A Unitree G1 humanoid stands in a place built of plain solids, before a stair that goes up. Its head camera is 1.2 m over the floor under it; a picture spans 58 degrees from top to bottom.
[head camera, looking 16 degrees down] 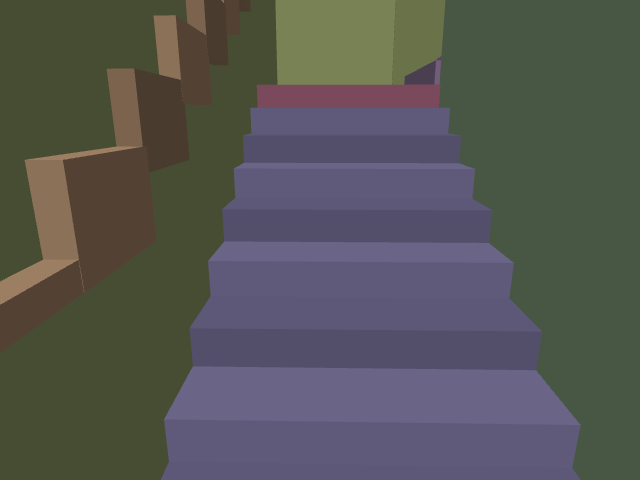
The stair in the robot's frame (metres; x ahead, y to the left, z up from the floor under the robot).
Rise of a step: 0.16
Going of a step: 0.29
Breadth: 1.25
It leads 1 degrees to the right of straight ahead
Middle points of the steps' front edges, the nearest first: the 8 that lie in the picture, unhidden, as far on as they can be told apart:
1.10 -0.15 0.31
1.39 -0.16 0.47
1.68 -0.16 0.63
1.97 -0.17 0.78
2.26 -0.18 0.94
2.55 -0.18 1.09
2.83 -0.19 1.25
3.12 -0.19 1.41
